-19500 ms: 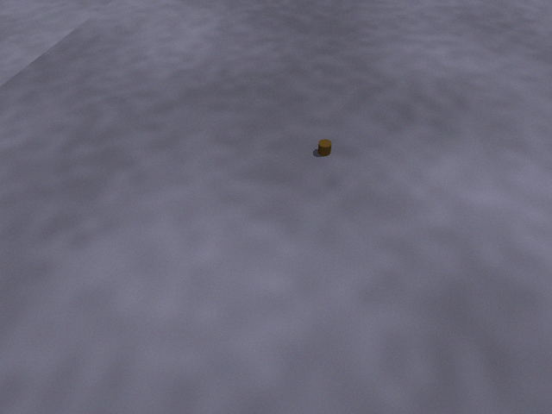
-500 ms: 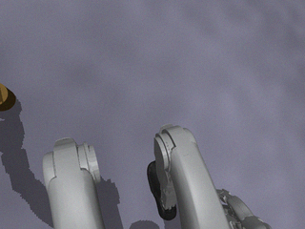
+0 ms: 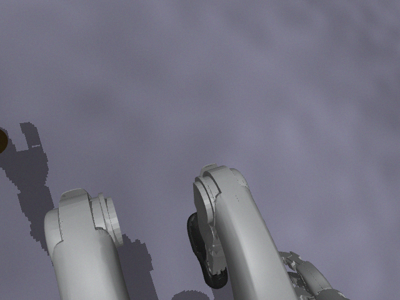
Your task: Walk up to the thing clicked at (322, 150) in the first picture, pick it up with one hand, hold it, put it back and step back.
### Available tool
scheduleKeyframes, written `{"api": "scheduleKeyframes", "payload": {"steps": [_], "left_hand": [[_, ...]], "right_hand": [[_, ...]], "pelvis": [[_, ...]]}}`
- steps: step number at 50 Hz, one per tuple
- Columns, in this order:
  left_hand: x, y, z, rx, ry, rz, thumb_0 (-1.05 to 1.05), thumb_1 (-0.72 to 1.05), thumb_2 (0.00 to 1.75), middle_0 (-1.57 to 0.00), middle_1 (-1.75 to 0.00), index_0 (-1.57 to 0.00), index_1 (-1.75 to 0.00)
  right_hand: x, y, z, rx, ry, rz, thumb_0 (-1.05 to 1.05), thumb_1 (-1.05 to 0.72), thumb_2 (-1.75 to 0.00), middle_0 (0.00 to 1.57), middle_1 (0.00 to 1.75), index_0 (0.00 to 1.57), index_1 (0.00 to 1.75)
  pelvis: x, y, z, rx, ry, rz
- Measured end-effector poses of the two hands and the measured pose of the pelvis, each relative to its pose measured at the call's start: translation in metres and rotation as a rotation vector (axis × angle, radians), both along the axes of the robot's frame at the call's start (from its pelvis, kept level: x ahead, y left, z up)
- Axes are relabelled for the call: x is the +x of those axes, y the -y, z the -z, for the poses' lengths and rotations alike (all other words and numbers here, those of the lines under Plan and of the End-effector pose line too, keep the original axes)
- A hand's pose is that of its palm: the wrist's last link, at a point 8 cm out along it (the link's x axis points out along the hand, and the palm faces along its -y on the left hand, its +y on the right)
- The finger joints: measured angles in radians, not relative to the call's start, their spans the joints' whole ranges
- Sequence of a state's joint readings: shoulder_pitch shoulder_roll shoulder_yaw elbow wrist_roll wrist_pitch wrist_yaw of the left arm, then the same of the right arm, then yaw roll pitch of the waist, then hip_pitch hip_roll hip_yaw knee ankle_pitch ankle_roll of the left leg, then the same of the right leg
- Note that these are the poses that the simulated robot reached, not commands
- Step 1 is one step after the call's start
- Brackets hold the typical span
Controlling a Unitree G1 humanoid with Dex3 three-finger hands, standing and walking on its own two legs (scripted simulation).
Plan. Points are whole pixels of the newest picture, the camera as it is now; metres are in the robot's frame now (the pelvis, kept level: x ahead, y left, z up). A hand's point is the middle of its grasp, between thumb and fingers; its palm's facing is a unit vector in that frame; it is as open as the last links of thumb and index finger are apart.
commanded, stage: approach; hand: left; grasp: from above
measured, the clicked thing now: out of the picture +0.45 +0.39 -0.29
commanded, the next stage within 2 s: close in in 0.16 s
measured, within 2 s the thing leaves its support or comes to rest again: neither
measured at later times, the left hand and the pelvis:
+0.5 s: hand out of the picture +0.43 +0.38 -0.19, palm faces -0.47 -0.17 -0.87, open 13.8 cm; pelvis +0.00 +0.00 +0.00, yaw +0 degrees
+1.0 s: hand out of the picture +0.44 +0.37 -0.24, palm faces -0.43 -0.15 -0.89, open 14.2 cm; pelvis +0.00 +0.00 -0.02, yaw -2 degrees
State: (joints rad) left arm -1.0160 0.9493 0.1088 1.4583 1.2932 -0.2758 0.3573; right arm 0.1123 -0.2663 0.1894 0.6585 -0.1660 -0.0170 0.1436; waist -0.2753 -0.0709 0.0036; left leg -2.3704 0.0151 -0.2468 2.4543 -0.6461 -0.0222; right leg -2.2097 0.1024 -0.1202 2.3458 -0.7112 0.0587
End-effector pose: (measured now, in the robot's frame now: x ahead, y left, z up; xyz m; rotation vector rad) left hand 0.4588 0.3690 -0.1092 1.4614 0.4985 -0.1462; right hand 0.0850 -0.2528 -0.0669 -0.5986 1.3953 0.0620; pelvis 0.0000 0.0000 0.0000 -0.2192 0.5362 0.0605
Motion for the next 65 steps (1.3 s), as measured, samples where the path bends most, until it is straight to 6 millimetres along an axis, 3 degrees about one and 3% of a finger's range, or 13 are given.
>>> {"api": "scheduleKeyframes", "payload": {"steps": [5,11,19,32,41,54,65], "left_hand": [[0.001,0.005,0.0,0.016,-0.019,-0.04,0.0,-0.5,0.96,-0.12,-1.03,-0.12,-1.02],[-0.01,-0.009,-0.002,0.035,-0.072,-0.097,0.0,-0.5,0.95,-0.13,-1.0,-0.13,-1.0],[-0.02,-0.022,0.012,0.003,-0.125,-0.08,0.0,-0.5,0.95,-0.14,-1.0,-0.14,-0.99],[-0.02,-0.011,0.043,-0.041,-0.068,-0.024,0.0,-0.53,0.99,-0.12,-0.99,-0.1,-1.0],[-0.018,-0.004,0.061,-0.016,-0.047,-0.043,0.0,-0.54,1.0,-0.1,-0.99,-0.08,-1.0],[-0.015,-0.003,0.077,-0.005,-0.066,-0.079,0.0,-0.54,0.99,-0.09,-1.0,-0.08,-1.0],[-0.019,-0.005,0.082,-0.027,-0.068,-0.072,0.0,-0.55,1.0,-0.09,-0.99,-0.07,-1.0]], "right_hand": [[-0.011,0.002,0.001,0.017,-0.003,0.025,0.0,-0.91,-0.89,0.2,0.3,0.2,0.3],[-0.018,0.004,0.005,0.028,-0.023,0.034,0.0,-0.91,-0.89,0.2,0.3,0.2,0.3],[-0.019,0.006,0.006,0.001,-0.071,-0.007,0.0,-0.91,-0.9,0.2,0.3,0.2,0.3],[-0.002,0.005,-0.003,-0.044,-0.063,-0.079,0.0,-0.9,-0.9,0.2,0.3,0.2,0.3],[-0.005,-0.001,-0.002,-0.034,-0.049,-0.117,0.0,-0.9,-0.9,0.2,0.3,0.2,0.3],[-0.013,-0.009,0.0,0.003,-0.063,-0.135,0.0,-0.91,-0.9,0.2,0.3,0.2,0.3],[-0.002,-0.008,-0.003,0.004,-0.069,-0.179,0.0,-0.91,-0.9,0.2,0.3,0.2,0.3]], "pelvis": [[-0.001,0.001,-0.001,0.008,-0.004,0.004],[-0.003,0.003,-0.001,0.022,-0.001,0.004],[-0.003,0.004,0.001,0.019,0.015,-0.001],[0.0,0.001,0.005,-0.006,0.038,0.01],[-0.001,0.0,0.012,-0.013,0.053,0.023],[0.001,-0.003,0.015,-0.023,0.063,0.032],[0.002,-0.003,0.013,-0.032,0.066,0.035]]}}
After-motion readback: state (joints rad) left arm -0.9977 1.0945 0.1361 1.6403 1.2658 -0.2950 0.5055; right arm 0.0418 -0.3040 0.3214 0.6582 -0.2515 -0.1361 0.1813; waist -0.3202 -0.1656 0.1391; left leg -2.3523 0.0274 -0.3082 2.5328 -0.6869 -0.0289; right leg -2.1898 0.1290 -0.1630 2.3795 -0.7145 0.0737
